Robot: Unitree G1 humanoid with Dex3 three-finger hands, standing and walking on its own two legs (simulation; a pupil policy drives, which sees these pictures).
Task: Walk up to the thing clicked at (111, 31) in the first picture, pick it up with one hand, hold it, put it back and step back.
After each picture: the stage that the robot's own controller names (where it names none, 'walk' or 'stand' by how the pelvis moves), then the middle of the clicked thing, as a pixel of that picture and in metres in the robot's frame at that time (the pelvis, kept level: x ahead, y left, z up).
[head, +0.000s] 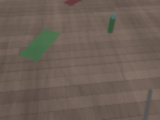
stand; (111, 24) +1.74 -0.37 -0.65
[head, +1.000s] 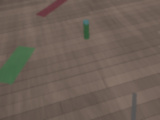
walk; (86, 29) +1.63 +0.08 -0.63
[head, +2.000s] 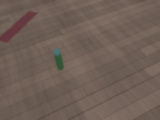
walk; (58, 59) +1.09 +0.33 -0.64
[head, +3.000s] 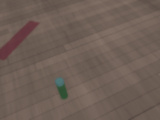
walk; (61, 88) +0.73 +0.27 -0.65
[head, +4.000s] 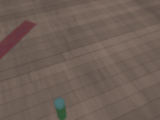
walk; (60, 109) +0.51 +0.18 -0.62
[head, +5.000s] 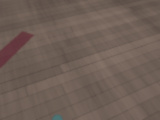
stand; out of the picture +0.44 +0.17 -0.65
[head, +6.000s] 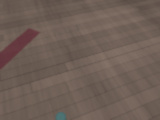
stand; out of the picture +0.45 +0.15 -0.65
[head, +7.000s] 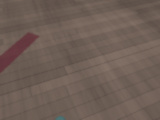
stand; out of the picture +0.44 +0.15 -0.66
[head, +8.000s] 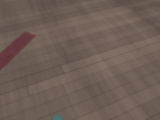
stand; out of the picture +0.44 +0.17 -0.66
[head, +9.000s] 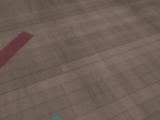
stand; out of the picture +0.44 +0.18 -0.66
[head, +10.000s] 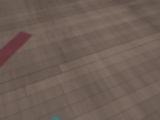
go down; out of the picture +0.43 +0.18 -0.66
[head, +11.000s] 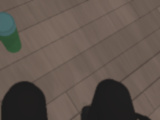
go down; (9, 36) +0.50 +0.24 -0.26
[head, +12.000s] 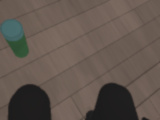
approach; (17, 41) +0.50 +0.24 -0.26
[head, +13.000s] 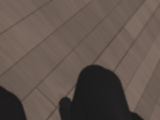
close in; out of the picture +0.49 +0.29 -0.16
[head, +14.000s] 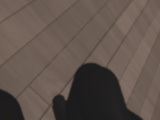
lift; out of the picture +0.48 +0.30 -0.16
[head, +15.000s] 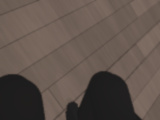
lift; out of the picture +0.38 +0.26 -0.13
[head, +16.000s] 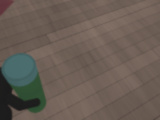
lift; (29, 88) +0.32 +0.16 +0.04
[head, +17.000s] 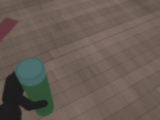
hold; (38, 91) +0.32 +0.14 +0.03
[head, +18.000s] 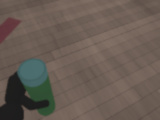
hold; (40, 91) +0.32 +0.14 +0.02
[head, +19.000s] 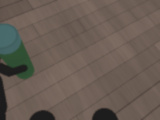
crouch; (16, 57) +0.42 +0.19 -0.04
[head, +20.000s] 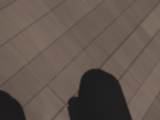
lower; out of the picture +0.49 +0.26 -0.12
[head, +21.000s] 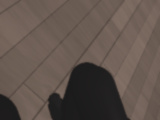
lower; out of the picture +0.47 +0.30 -0.17
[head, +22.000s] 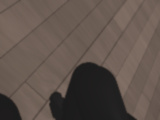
lower; out of the picture +0.46 +0.31 -0.17
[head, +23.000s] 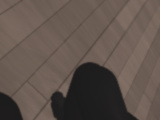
lower; out of the picture +0.46 +0.31 -0.17
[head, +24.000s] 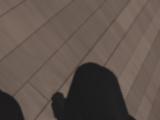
lower; out of the picture +0.46 +0.30 -0.17
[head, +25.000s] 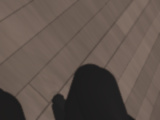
open; out of the picture +0.47 +0.28 -0.17
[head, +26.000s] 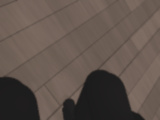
stand; out of the picture +0.47 +0.26 -0.19
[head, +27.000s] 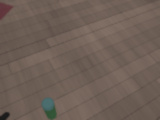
stand; (49, 109) +0.43 +0.17 -0.54
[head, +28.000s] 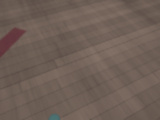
stand; out of the picture +0.43 +0.17 -0.60
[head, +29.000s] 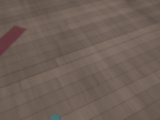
stand; out of the picture +0.42 +0.17 -0.60
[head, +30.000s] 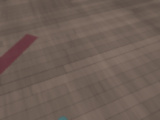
stand; out of the picture +0.45 +0.15 -0.65
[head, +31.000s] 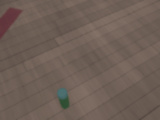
walk; (63, 99) +0.51 +0.15 -0.62
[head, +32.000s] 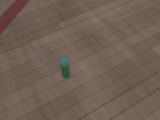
walk; (65, 68) +0.79 +0.18 -0.63
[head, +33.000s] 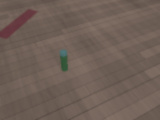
stand; (64, 61) +1.09 +0.20 -0.64
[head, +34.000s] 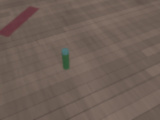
stand; (65, 59) +1.09 +0.18 -0.66
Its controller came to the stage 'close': yes
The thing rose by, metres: 0.68
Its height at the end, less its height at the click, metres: +0.00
